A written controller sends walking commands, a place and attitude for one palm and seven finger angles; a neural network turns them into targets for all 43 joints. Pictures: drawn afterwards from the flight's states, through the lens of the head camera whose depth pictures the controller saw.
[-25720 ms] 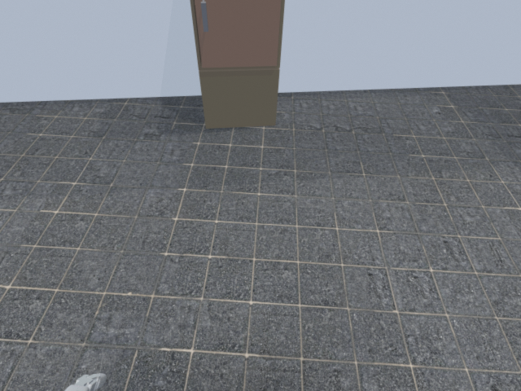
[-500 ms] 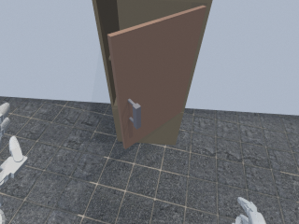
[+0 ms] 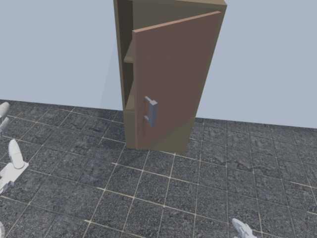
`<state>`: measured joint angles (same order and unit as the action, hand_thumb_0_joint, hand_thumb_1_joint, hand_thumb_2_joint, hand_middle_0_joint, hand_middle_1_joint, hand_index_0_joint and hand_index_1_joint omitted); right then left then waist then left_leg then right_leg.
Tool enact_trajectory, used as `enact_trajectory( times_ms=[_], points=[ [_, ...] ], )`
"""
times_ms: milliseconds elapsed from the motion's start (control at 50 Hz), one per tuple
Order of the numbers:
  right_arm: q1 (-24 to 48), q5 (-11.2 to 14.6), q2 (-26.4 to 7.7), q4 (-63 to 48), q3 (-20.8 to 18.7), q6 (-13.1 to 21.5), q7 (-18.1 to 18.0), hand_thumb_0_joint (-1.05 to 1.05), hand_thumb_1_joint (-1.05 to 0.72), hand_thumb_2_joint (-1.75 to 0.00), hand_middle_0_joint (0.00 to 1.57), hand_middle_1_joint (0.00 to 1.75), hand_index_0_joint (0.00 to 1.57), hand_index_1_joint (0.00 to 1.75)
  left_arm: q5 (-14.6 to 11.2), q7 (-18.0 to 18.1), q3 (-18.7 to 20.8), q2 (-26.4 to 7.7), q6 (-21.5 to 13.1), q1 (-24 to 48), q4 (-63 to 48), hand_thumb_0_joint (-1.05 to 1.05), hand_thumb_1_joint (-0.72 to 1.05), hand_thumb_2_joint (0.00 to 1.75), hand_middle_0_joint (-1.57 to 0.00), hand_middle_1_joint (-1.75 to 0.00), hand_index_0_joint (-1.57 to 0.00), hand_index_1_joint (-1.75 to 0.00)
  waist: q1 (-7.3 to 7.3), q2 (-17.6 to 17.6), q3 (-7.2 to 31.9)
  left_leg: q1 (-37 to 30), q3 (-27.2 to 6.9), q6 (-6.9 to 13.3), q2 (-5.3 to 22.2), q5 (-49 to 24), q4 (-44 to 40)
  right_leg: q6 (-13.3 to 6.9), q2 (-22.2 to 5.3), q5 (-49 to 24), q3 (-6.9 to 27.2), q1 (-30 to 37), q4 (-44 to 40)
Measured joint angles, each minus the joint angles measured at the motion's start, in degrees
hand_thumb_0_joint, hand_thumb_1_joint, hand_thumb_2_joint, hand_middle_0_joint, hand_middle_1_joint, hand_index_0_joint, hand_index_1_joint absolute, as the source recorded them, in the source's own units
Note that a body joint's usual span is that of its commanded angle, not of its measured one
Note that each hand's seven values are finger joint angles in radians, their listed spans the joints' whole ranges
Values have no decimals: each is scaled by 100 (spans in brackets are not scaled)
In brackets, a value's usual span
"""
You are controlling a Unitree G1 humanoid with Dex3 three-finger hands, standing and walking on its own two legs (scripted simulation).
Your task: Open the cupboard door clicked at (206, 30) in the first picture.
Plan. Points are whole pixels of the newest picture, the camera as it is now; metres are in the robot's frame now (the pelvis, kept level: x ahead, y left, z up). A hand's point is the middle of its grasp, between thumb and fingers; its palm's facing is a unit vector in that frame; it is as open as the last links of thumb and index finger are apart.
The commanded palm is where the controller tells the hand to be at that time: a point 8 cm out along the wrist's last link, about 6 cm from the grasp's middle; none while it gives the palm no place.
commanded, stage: stop stepping back and stand still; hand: left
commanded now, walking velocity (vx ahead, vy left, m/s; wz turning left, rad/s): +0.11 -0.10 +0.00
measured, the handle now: (149, 111) +0.61 +0.06 -0.07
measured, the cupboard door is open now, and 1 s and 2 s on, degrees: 44 44 44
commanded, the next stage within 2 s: let the arm hang, fingers relaxed in 0.06 s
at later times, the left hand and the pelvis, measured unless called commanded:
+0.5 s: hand out of the picture +0.09 +0.14 -0.17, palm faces +0.10 -0.98 -0.15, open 6.8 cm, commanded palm none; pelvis +0.02 -0.03 +0.00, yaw +2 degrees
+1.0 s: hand out of the picture +0.01 +0.15 -0.16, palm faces +0.04 -0.98 -0.20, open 7.4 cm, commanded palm none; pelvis +0.01 -0.02 +0.01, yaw +0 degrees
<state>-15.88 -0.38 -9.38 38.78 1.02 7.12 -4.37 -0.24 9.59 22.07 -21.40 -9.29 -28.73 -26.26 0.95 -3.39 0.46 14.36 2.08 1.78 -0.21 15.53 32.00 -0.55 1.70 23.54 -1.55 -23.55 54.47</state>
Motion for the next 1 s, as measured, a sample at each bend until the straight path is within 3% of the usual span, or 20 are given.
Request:
enact_trajectory(
  times_ms=[60, 140, 160, 180, 220, 300, 340, 420, 460, 520, 720, 840, 1000],
  points=[
    [-83, 10, 141, -5, 81, 129, 60, 2, -90, -90, 20, 30, 21, 30, 6, 4, 127, -223, -37, -198, -264, 2, 89, 89, -21, -30, -21, -31, 23, -3, 48, -112, -23, -98, 82, -131, -284, 86, -105, -89, -141, 124, -308],
    [-67, -12, 148, -96, 136, 163, 75, 2, -90, -90, 20, 30, 21, 30, -33, 31, 308, -382, -125, -329, -327, 2, 89, 89, -21, -30, -21, -31, -40, 174, 48, -60, 16, -245, 262, -92, -267, 97, -158, -110, -323, 734, -1733],
    [-40, -12, 136, -134, 138, 151, 80, 2, -90, -90, 20, 30, 21, 30, -41, 35, 357, -436, -138, -325, -295, 2, 89, 89, -21, -30, -21, -31, -57, 169, 47, 22, 49, -278, 263, -24, -144, 61, -177, -228, -281, 922, -2161],
    [29, 1, 77, -83, 71, 166, 173, 2, -90, -90, 20, 30, 21, 30, 59, -55, 267, -456, -192, -169, -2, 2, 89, 89, -20, -30, -20, -31, -124, 210, 77, 226, 72, -272, 261, 71, 127, -49, -221, -825, -297, 857, -2323],
    [250, 36, -144, 179, -112, -76, 334, 1, -90, -90, 20, 30, 21, 30, 213, -389, -330, -256, 101, 405, 1183, 1, 90, 90, -20, -30, -20, -31, -129, 516, 104, 530, -18, -256, 278, 451, 581, -181, -212, -754, -395, 651, -1953],
    [349, -45, -437, 584, -246, -615, 460, 1, -90, -90, 20, 30, 21, 30, 259, -786, -1392, 464, 972, 1206, 3982, 1, 90, 90, -19, -30, -19, -30, 90, 750, 232, 676, 3, -167, 206, 634, 937, -180, -357, -159, -607, 577, -1498],
    [303, -106, -444, 720, -257, -763, 486, 1, -90, -90, 20, 30, 20, 30, 263, -851, -1727, 815, 1175, 1347, 5074, 1, 91, 90, -19, -30, -19, -30, 149, 650, 108, 552, -23, -140, 203, 480, 885, -185, -363, -39, -670, 635, -1352],
    [161, -166, -235, 1089, -157, -855, 473, 1, -91, -90, 20, 30, 20, 30, 204, -934, -2173, 1285, 1369, 1241, 6705, 2, 91, 89, -19, -30, -19, -30, 134, 68, -193, 230, 39, -269, 174, 368, 581, -191, -384, -70, -612, 854, -1487],
    [26, -159, -158, 1269, -120, -844, 427, 1, -91, -90, 20, 30, 20, 30, 3, -791, -1914, 1352, 1198, 1295, 6997, -4, 98, 89, -20, -30, -20, -30, 46, -29, -302, 206, -42, -290, 220, 248, 380, -221, -311, -232, -698, 951, -1794],
    [-22, -138, -108, 1574, -100, -897, 379, 1, -91, -90, 20, 30, 20, 30, 82, -832, -1959, 1128, 1068, 1391, 7425, -7, 102, 89, -21, -30, -21, -30, -72, 18, -430, 135, -87, -325, 288, 34, 56, -244, -206, -502, -749, 1090, -2260],
    [49, -63, -19, 2161, -146, -877, 306, 1, -91, -90, 20, 30, 20, 30, 103, -831, -2066, 942, 1033, 1286, 8691, -1, 94, 89, -20, -30, -20, -30, -35, 471, -437, -288, 52, -287, 272, -276, -591, -211, -176, -859, -628, 1451, -2892],
    [106, -67, 13, 2465, -127, -870, 299, 2, -92, -90, 20, 30, 20, 30, 87, -802, -2120, 1083, 966, 1349, 8990, 0, 92, 89, -19, -30, -20, -30, -74, 583, -409, -434, 97, -257, 229, -420, -820, -183, -207, -974, -590, 1548, -3041],
    [65, -74, 130, 2670, -105, -843, 303, 1, -92, -90, 20, 30, 20, 30, 83, -791, -2170, 1331, 932, 1384, 9185, 1, 91, 89, -19, -30, -20, -30, -51, 482, -333, -486, 132, -250, 235, -498, -915, -181, -195, -1063, -558, 1584, -3131]
  ],
)
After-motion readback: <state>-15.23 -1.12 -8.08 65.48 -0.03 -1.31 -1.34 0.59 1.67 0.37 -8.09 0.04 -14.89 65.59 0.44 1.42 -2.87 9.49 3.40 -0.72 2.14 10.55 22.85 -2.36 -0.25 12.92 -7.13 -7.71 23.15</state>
